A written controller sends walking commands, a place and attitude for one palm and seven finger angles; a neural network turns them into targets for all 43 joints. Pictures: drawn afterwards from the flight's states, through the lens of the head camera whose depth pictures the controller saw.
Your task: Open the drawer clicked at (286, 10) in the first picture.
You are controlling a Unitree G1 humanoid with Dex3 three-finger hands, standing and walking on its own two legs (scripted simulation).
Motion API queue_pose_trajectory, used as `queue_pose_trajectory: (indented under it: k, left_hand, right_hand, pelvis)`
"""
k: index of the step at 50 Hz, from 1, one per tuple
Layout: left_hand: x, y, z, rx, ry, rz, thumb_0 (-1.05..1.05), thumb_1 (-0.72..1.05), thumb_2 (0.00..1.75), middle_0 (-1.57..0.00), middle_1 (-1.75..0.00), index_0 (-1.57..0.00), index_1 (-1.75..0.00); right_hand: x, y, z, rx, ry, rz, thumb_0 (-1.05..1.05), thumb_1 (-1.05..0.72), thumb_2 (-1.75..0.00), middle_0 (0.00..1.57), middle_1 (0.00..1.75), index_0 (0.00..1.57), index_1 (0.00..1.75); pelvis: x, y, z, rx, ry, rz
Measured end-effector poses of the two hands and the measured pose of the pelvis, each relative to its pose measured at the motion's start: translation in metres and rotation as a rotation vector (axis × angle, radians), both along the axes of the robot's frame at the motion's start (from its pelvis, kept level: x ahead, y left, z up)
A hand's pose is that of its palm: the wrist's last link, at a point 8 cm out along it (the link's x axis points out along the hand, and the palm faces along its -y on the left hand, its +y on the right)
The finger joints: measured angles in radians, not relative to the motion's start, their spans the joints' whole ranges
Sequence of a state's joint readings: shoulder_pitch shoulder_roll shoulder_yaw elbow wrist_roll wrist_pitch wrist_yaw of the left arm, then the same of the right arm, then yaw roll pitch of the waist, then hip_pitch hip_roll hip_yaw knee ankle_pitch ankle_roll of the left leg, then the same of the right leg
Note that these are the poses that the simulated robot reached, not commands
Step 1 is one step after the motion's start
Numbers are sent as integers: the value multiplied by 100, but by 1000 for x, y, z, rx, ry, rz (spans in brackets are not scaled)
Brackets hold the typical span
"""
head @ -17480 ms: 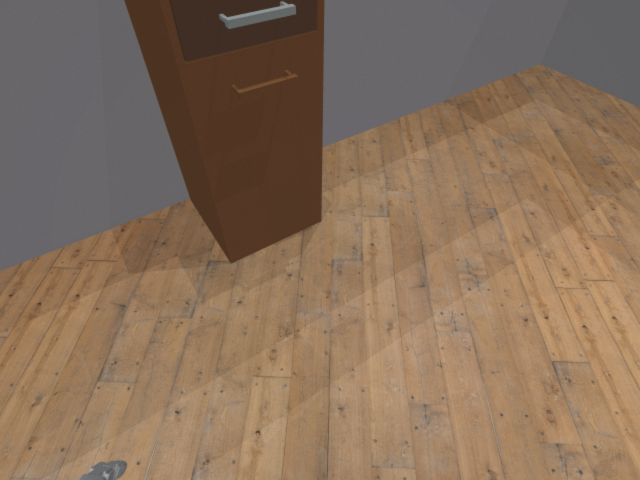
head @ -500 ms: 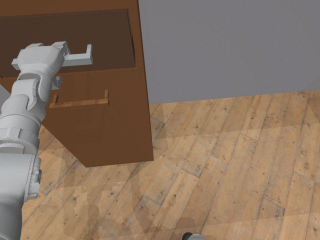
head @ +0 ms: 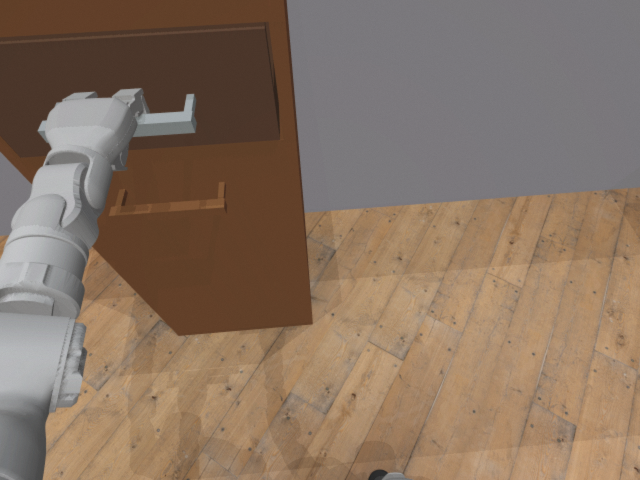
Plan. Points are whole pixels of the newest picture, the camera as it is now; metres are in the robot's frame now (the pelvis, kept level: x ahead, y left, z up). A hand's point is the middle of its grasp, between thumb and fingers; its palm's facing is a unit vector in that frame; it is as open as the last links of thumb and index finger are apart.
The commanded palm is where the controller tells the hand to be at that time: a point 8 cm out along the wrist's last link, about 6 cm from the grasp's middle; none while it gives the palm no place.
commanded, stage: pull the drawer open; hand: left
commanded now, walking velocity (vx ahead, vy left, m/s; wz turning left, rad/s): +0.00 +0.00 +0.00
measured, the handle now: (122, 116) +0.55 +0.24 +0.13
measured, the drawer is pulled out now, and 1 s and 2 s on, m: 0.01 0.12 0.24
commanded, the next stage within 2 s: none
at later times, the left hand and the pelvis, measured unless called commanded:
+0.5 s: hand (105, 201) +0.43 +0.24 +0.11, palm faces +0.03 -0.01 -1.00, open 5.5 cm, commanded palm +0.39 +0.24 +0.16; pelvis +0.01 +0.00 +0.01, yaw +1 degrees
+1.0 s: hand (96, 234) +0.38 +0.24 +0.11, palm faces +0.03 +0.00 -1.00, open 5.5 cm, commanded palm +0.34 +0.24 +0.16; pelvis +0.00 -0.01 +0.01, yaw +1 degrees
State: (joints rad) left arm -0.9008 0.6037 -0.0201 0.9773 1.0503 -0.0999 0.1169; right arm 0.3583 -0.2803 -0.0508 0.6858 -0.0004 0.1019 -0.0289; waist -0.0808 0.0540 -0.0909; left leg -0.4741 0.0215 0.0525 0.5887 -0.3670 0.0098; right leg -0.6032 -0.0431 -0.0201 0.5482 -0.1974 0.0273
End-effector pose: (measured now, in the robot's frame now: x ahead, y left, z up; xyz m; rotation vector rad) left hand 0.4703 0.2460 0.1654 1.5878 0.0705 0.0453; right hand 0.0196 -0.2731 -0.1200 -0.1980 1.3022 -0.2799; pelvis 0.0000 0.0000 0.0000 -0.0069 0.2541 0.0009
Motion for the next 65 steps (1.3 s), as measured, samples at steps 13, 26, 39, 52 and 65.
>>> queue_pose_trajectory:
  k: [13, 26, 39, 52, 65]
  left_hand:
    - [-27, -1, -2, -10, -29, -12, 1, 76, 82, -36, -135, -36, -134]
    - [-70, -3, -3, -23, -48, -9, 1, 76, 83, -35, -135, -37, -134]
    - [-97, -5, -2, -14, -34, 6, 1, 76, 82, -36, -135, -38, -135]
    - [-118, -6, -3, -21, -48, 2, 2, 76, 82, -35, -135, -37, -134]
    - [-154, -8, -5, -42, -76, 9, 2, 77, 83, -33, -135, -38, -134]
  right_hand:
    - [46, 11, 0, 47, -83, 47, 1, -90, -90, 20, 30, 20, 30]
    - [119, 21, 10, 75, -254, 151, 1, -90, -90, 20, 30, 20, 30]
    - [139, 30, 15, 91, -319, 202, 1, -90, -90, 20, 30, 20, 30]
    - [121, 21, 13, 77, -309, 180, 1, -90, -90, 20, 30, 20, 30]
    - [143, 27, 21, 86, -382, 212, 1, -90, -90, 20, 30, 20, 30]
  pelvis:
    - [8, 3, 3, -1, -41, 4]
    - [11, 1, 6, 1, -90, 21]
    - [3, -6, 7, 9, -127, 32]
    - [-1, -9, 8, 13, -146, 18]
    - [0, -7, 10, 14, -173, 15]
